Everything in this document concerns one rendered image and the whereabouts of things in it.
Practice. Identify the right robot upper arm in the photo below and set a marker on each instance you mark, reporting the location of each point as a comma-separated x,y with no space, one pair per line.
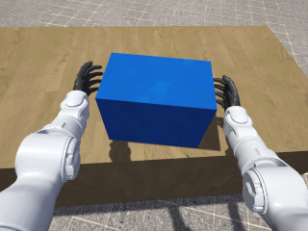
278,195

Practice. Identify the left robot hand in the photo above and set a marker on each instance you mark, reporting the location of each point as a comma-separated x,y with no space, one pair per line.
83,77

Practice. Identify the left robot upper arm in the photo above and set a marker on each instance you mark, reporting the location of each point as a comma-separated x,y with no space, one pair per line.
45,162

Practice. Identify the carton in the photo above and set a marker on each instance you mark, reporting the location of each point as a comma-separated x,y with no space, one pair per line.
158,100

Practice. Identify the robot left forearm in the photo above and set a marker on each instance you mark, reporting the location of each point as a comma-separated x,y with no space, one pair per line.
70,121

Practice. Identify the pedestal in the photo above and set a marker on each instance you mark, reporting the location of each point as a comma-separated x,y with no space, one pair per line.
39,66

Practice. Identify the robot right forearm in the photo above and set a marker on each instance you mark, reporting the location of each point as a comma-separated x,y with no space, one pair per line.
245,143

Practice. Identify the right robot hand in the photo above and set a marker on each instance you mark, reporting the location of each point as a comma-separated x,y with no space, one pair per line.
230,94

